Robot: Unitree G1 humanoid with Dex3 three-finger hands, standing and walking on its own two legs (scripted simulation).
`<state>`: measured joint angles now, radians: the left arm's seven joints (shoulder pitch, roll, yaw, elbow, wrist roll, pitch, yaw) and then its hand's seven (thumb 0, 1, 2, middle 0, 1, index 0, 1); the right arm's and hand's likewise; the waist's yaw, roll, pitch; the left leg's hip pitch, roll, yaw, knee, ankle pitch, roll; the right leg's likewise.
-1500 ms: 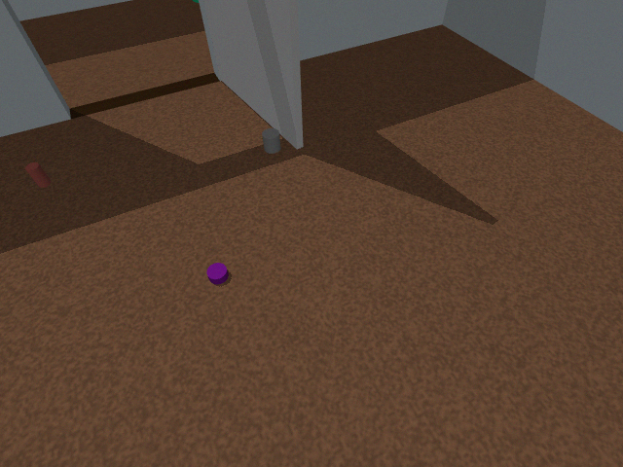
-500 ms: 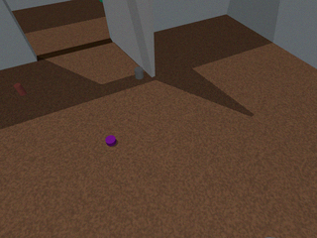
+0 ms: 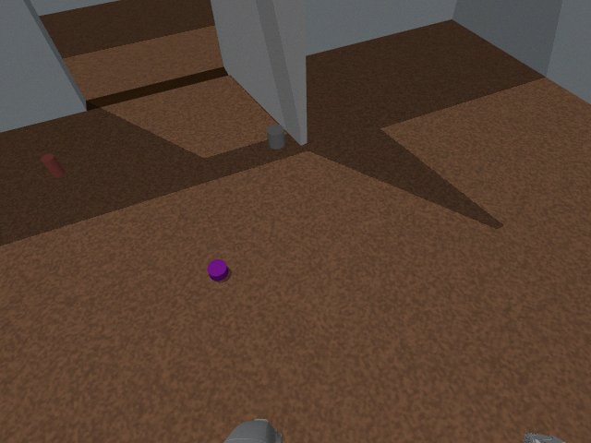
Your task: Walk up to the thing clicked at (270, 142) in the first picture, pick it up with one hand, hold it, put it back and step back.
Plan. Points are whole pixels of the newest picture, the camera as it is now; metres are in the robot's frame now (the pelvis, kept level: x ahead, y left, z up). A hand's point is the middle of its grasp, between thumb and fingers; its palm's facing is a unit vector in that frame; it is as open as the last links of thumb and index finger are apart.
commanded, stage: walk up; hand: left
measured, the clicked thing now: (276, 136) +1.56 +0.17 -0.72
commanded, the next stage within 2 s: none
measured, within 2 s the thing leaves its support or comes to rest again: neither
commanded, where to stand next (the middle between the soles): +1.13 +0.00 m, yaw -1 degrees
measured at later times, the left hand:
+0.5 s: hand (148, 332) +0.30 +0.28 -0.12, palm faces -0.09 -0.92 -0.39, open 7.4 cm
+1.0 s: hand (184, 260) +0.47 +0.27 -0.16, palm faces +0.02 -0.93 -0.37, open 7.4 cm
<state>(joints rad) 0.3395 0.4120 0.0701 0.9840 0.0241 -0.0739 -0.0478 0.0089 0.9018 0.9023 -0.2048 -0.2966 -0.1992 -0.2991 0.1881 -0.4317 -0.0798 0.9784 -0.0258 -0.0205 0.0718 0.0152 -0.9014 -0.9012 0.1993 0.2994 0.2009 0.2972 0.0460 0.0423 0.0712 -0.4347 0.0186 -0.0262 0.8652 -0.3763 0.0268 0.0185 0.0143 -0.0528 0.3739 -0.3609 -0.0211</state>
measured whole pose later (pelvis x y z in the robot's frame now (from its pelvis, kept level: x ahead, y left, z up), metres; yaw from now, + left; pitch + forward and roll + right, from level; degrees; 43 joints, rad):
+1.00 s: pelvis +0.46 -0.02 -0.02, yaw +1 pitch -3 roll +0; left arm 0.37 0.43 0.05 0.88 0.01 -0.07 -0.04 0.01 0.90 0.90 -0.21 -0.30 -0.20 -0.30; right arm 0.20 -0.41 -0.07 0.87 -0.03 -0.05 0.09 0.01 -0.90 -0.90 0.20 0.30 0.20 0.30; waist 0.05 -0.02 0.09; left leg -0.42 0.03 0.07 0.59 -0.12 0.04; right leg -0.04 -0.08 -0.13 0.64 -0.50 -0.01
